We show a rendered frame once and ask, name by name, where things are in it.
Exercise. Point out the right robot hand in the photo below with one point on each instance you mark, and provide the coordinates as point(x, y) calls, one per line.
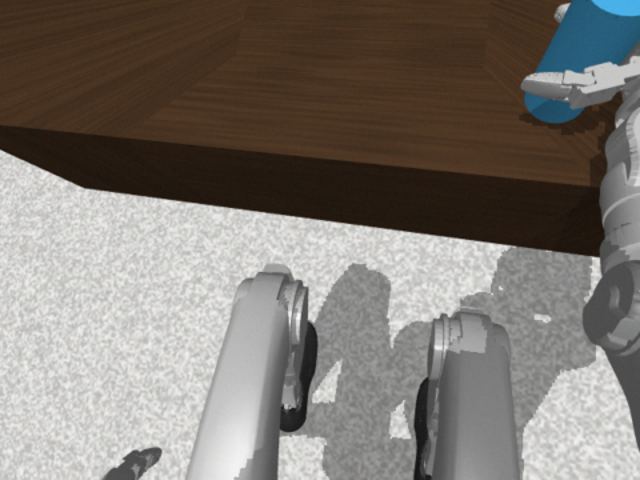
point(596, 84)

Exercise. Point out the bottle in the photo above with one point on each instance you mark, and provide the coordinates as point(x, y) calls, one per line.
point(591, 32)

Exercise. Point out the left robot foot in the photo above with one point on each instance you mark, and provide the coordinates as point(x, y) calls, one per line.
point(293, 419)

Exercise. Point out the right robot foot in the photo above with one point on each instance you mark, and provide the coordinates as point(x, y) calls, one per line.
point(421, 431)

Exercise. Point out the right robot arm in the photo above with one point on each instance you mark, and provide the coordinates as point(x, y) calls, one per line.
point(611, 317)

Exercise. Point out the left robot hand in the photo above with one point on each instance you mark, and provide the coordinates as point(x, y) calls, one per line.
point(134, 464)

